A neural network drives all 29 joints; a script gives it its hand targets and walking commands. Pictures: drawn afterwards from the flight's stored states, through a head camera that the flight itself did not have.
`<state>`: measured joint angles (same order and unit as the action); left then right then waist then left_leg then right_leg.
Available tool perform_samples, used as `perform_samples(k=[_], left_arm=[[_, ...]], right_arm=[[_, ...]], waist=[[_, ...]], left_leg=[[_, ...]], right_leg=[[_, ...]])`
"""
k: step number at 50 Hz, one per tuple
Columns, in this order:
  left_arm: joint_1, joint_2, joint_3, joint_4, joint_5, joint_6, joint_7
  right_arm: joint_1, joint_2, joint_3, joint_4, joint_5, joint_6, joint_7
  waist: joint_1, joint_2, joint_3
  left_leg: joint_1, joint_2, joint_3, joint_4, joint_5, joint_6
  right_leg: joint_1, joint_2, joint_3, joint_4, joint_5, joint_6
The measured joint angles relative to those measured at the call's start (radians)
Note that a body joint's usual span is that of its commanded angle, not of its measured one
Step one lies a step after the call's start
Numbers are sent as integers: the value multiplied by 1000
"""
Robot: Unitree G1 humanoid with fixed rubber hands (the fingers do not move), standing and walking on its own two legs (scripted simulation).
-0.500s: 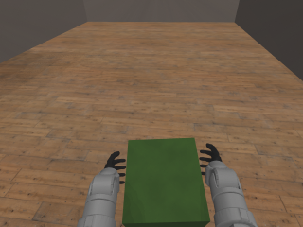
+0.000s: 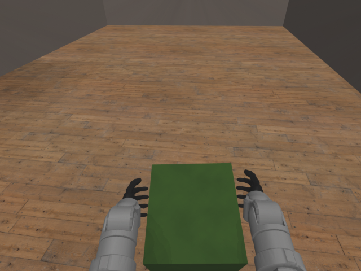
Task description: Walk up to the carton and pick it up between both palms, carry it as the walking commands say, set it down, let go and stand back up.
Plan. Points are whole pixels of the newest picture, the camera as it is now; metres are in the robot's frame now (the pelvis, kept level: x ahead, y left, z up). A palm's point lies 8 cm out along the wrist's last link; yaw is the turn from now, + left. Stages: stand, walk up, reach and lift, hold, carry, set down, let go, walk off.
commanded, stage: hold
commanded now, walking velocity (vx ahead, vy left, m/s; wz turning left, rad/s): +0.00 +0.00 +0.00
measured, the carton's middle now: (192, 217) +0.30 +0.00 -0.05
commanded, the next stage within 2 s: carry in 0.24 s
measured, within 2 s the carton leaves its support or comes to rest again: neither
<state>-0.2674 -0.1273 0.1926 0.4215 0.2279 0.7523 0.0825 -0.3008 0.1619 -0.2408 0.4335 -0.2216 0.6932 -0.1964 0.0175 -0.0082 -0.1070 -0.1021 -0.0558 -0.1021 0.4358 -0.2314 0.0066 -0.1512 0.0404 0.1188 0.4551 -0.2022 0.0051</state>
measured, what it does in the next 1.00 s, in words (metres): walks ahead: right foot, then left foot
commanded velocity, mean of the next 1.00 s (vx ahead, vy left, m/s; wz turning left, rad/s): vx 0.40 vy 0.16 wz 0.00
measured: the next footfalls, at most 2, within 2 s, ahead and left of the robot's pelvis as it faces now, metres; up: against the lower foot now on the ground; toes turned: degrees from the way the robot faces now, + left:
right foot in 0.72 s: +0.14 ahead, -0.02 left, +0.00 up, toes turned -8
left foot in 0.96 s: +0.33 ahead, +0.29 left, +0.00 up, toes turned +7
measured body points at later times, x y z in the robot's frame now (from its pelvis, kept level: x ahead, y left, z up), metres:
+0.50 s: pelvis +0.03 +0.05 -0.01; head -0.02 +0.05 +0.44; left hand +0.33 +0.20 +0.05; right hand +0.33 -0.10 +0.05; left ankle +0.02 +0.14 -0.74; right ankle +0.03 -0.12 -0.74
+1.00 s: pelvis +0.24 +0.16 -0.02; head +0.24 +0.15 +0.43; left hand +0.53 +0.31 +0.06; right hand +0.55 +0.01 +0.07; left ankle +0.29 +0.28 -0.74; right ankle +0.10 -0.01 -0.74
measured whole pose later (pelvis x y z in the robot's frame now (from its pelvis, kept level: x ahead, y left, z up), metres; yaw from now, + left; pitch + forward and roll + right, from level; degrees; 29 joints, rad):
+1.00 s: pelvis +0.24 +0.16 -0.02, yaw +1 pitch +3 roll +2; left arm -0.30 -0.16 0.13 -0.19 0.08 1.27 0.27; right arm -0.37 0.18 -0.23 -0.15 -0.06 1.20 -0.30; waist 0.01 -0.03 -0.07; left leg -0.41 0.03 0.15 0.54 -0.14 0.01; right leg -0.10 -0.20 -0.11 0.54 -0.46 0.11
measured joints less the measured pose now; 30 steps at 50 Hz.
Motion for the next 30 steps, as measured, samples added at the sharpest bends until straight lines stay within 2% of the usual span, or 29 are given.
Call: perform_samples(k=[3, 5, 8, 10, 14, 16, 19, 21, 23, 25, 28, 30], left_arm=[[-19, -4, 17, 27, 5, -17, 19], [-15, -1, 3, 22, -13, -20, 56], [9, -10, -6, -2, -16, -17, 71], [28, -21, -2, -10, -7, -14, 52], [58, -8, -30, -50, -1, 15, -20], [28, -10, -32, -54, 11, 34, -26], [-5, -27, -47, -93, 14, 63, 19], [-8, -27, -73, -161, -14, 106, 70], [-18, -28, -78, -214, -39, 148, 114], [-15, -10, -73, -266, -59, 196, 107], [4, 23, -64, -307, -101, 255, 93], [1, 33, -60, -333, -135, 307, 106]], right_arm=[[-28, 9, -13, 22, -5, -6, -14], [-34, 10, -6, 28, -1, -12, -23], [-17, 5, -4, 28, 1, -24, -5], [0, 0, -14, 27, 2, -26, 8], [43, -12, -4, -22, 11, 0, 31], [34, -10, -17, -53, 30, 23, 17], [25, -16, -17, -121, 70, 57, -3], [19, -18, -8, -175, 100, 87, -18], [13, -11, -2, -223, 126, 121, -41], [7, 1, 18, -262, 145, 163, -72], [2, 0, 85, -301, 152, 248, -122], [-1, 0, 101, -335, 151, 308, -136]], waist=[[0, -9, -2], [-9, -17, -8], [-12, -21, -23], [-9, -14, -34], [-21, 9, -52], [-30, 21, -54], [-45, 41, -59], [-47, 52, -57], [-47, 44, -56], [-43, 22, -55], [-29, 28, -63], [-19, 30, -58]], left_leg=[[-16, 1, 4, 9, -5, 1], [-25, 0, 0, 11, -5, 2], [-19, 0, 2, -1, -5, 5], [-5, 0, 6, -15, -4, 9], [-10, -7, 6, -5, -12, 17], [-63, -4, 17, 66, -82, 23], [-166, 25, 64, 192, -180, 17], [-195, 44, 89, 182, -173, 17], [-200, 38, 116, 141, -100, 28], [-189, 14, 145, 108, -47, 48], [-157, 10, 167, 62, -66, 71], [-124, 10, 172, 12, -58, 69]], right_leg=[[-15, 2, 3, 3, 0, 1], [-20, 1, 0, 0, 0, 2], [-13, -1, 1, -15, 2, 4], [0, -3, 6, -30, 4, 7], [-1, -10, 2, -23, -6, 12], [-37, -14, -10, 18, -29, 14], [-84, -25, -34, 45, -45, 23], [-106, -36, -36, 42, -47, 39], [-127, -60, -30, 53, -59, 54], [-162, -91, -30, 127, -134, 45], [-231, -102, -115, 305, -225, 37], [-253, -99, -170, 336, -246, 35]])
